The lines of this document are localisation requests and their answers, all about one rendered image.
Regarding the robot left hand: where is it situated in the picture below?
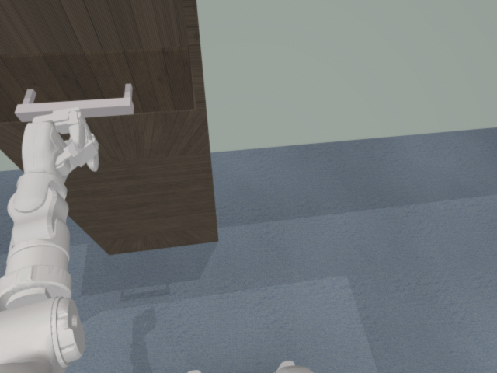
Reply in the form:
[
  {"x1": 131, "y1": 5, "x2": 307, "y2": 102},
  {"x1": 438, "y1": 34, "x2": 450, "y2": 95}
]
[{"x1": 22, "y1": 107, "x2": 99, "y2": 184}]

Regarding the robot right shin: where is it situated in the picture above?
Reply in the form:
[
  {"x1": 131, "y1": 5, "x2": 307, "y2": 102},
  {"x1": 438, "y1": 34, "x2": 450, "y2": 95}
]
[{"x1": 276, "y1": 361, "x2": 295, "y2": 372}]

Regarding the cabinet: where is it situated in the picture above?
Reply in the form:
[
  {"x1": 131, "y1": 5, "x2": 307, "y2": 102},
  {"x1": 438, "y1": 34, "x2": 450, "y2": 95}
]
[{"x1": 0, "y1": 0, "x2": 218, "y2": 255}]

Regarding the handle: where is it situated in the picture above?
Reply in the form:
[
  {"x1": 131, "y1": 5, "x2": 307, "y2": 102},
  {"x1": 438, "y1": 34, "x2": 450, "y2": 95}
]
[{"x1": 14, "y1": 84, "x2": 134, "y2": 122}]

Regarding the drawer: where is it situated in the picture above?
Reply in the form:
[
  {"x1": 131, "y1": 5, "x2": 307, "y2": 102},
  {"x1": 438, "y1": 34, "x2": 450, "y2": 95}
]
[{"x1": 0, "y1": 47, "x2": 194, "y2": 123}]

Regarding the robot left forearm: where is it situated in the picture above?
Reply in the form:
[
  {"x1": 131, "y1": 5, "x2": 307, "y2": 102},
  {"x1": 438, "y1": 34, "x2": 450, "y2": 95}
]
[{"x1": 0, "y1": 172, "x2": 72, "y2": 312}]

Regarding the left robot upper arm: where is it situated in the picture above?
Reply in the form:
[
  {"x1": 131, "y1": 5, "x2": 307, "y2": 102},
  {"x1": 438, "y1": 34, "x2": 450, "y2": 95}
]
[{"x1": 0, "y1": 296, "x2": 85, "y2": 373}]

